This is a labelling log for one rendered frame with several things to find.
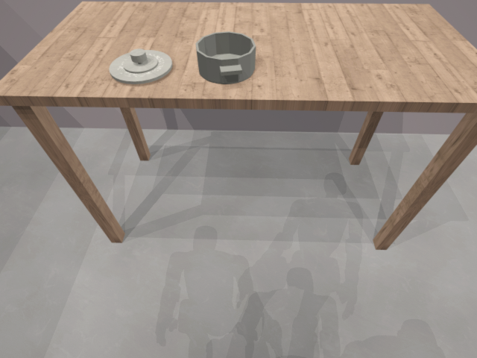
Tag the knob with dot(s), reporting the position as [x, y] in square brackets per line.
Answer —
[138, 55]

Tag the table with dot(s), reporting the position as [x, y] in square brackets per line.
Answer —
[309, 56]

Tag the pot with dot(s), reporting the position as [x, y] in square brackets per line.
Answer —
[226, 57]

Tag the lid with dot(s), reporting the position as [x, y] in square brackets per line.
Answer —
[157, 65]

